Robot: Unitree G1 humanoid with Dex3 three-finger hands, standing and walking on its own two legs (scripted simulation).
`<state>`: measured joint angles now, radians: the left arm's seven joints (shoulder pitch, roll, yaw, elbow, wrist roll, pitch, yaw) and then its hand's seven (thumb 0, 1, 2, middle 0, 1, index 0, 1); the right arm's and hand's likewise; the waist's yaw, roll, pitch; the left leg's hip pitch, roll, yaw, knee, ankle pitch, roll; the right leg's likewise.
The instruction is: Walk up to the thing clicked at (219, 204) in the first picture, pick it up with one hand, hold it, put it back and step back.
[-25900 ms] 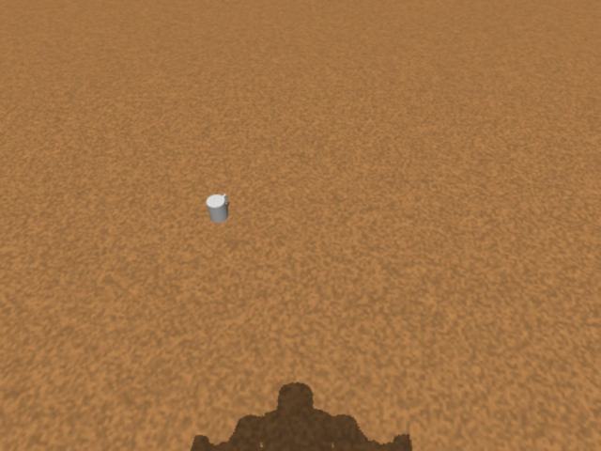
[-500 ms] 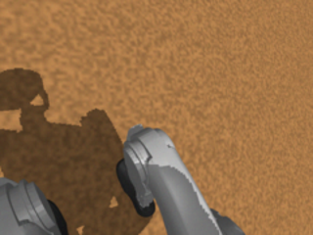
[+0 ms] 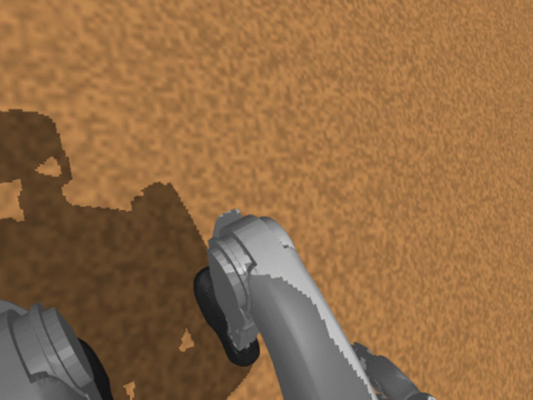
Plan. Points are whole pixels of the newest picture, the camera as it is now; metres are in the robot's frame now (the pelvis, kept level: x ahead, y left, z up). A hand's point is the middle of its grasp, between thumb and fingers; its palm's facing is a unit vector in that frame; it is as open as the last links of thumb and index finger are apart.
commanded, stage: rest palm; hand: left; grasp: from above
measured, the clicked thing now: out of the picture +0.55 +0.32 -0.27
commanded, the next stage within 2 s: close in 0.58 s
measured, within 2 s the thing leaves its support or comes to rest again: neither
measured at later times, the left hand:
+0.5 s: hand out of the picture +0.51 +0.32 -0.23, palm faces -0.40 -0.15 -0.90, open 13.8 cm
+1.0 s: hand out of the picture +0.52 +0.32 -0.22, palm faces -0.40 -0.15 -0.90, open 13.0 cm
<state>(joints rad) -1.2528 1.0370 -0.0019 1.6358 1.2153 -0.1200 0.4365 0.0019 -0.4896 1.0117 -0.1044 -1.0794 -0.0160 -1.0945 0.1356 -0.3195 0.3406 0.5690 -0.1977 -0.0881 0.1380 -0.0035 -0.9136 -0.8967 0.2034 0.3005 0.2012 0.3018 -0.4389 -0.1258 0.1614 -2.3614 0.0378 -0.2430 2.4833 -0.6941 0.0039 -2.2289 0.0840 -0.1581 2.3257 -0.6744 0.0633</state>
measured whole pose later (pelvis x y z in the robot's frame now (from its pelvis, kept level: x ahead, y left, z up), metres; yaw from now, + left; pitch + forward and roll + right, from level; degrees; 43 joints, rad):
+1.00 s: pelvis +0.00 +0.00 +0.00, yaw +0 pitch +31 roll -15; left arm -1.24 1.05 0.00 1.60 1.21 -0.13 0.42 0.00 -0.34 1.04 -0.14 -1.22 -0.03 -1.19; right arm 0.13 -0.33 0.35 0.55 -0.20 -0.06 0.14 0.00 -0.91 -0.90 0.20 0.30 0.20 0.30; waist -0.43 -0.12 0.17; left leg -2.36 0.04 -0.25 2.48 -0.70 0.01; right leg -2.22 0.08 -0.17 2.32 -0.68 0.06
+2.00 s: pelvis +0.00 +0.00 +0.01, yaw +0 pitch +31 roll -15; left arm -1.25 1.05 -0.02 1.60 1.19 -0.13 0.43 0.01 -0.33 1.18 -0.20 -1.36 -0.05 -1.31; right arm 0.12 -0.33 0.35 0.56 -0.20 -0.07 0.12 0.00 -0.91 -0.90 0.20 0.30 0.20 0.30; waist -0.43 -0.12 0.18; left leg -2.35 0.04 -0.24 2.47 -0.70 0.01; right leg -2.21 0.08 -0.16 2.31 -0.68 0.06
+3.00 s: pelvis +0.00 +0.00 +0.01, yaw +0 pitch +31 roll -15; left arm -1.25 1.06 -0.02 1.61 1.18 -0.13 0.42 0.00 -0.45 1.09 -0.12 -1.25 0.00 -1.26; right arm 0.11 -0.33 0.37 0.56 -0.21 -0.05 0.12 0.00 -0.92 -0.90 0.20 0.30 0.20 0.30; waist -0.44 -0.13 0.20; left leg -2.35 0.04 -0.25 2.47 -0.70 0.01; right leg -2.21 0.08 -0.17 2.30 -0.67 0.06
